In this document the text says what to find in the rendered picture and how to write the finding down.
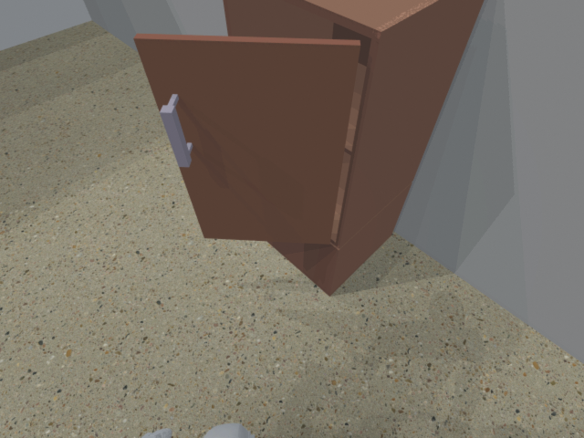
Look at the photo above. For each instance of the cupboard door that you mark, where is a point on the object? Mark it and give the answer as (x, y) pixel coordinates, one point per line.
(268, 119)

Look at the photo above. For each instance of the handle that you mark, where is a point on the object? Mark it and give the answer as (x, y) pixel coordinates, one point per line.
(170, 119)

